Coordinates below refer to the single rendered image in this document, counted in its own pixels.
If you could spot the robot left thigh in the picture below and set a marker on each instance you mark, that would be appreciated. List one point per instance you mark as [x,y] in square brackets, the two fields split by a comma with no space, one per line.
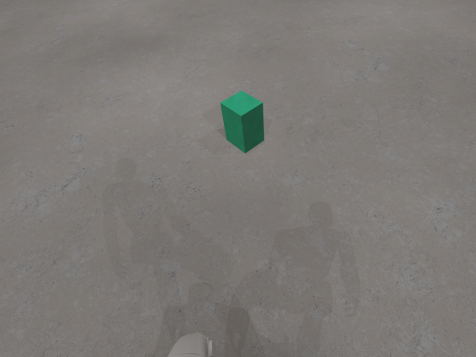
[192,345]

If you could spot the carton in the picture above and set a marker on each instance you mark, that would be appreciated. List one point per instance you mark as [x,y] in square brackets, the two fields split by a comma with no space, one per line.
[243,121]

